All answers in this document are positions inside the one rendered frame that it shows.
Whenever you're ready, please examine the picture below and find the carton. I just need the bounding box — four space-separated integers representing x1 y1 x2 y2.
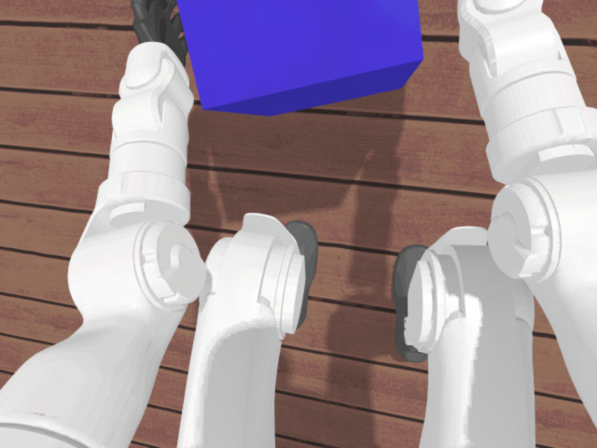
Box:
176 0 423 117

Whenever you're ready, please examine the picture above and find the left robot upper arm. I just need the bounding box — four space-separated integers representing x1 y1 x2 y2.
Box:
0 218 206 448

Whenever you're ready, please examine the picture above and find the right robot foot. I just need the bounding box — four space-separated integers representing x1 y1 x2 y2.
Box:
393 245 429 363

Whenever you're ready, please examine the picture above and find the right robot forearm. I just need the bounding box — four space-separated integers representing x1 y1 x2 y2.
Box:
457 0 597 185

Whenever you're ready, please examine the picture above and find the right robot upper arm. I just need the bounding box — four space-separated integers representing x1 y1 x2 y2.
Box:
486 169 597 428

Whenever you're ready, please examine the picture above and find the left robot hand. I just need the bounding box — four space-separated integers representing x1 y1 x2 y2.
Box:
131 0 188 68

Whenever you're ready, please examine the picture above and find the right robot thigh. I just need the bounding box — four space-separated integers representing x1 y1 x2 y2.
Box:
410 245 535 448

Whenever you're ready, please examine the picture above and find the left robot forearm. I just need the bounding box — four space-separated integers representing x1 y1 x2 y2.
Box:
68 42 194 290

